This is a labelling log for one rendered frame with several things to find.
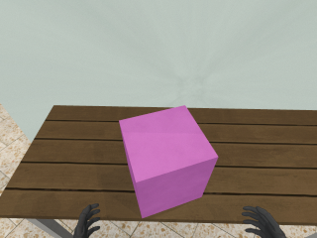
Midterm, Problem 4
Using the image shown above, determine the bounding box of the robot right hand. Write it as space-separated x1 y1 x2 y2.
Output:
242 206 286 238

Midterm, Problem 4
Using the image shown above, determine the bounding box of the carton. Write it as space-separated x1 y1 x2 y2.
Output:
119 105 219 218

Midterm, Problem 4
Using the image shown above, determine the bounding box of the table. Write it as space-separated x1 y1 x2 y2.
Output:
0 105 317 238

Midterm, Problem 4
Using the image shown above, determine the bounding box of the robot left hand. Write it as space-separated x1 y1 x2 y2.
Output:
73 203 100 238

